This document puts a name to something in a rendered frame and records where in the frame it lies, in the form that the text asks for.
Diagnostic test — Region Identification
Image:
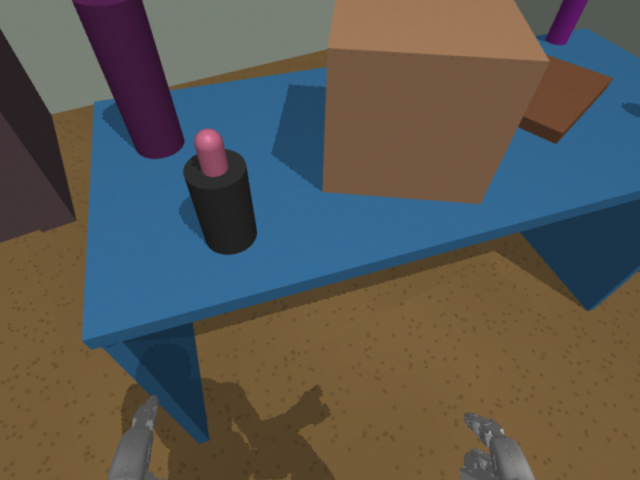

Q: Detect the right robot hand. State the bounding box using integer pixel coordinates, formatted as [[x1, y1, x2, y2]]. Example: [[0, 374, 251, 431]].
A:
[[459, 413, 535, 480]]

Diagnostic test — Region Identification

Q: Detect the armchair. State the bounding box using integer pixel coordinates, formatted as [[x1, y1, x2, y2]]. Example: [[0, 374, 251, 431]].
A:
[[0, 29, 77, 243]]

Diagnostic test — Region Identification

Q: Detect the left robot hand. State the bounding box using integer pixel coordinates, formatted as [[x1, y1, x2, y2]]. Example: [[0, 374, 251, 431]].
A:
[[107, 395, 168, 480]]

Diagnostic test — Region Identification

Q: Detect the desk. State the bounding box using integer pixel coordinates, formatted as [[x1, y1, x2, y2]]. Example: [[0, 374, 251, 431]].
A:
[[82, 28, 640, 444]]

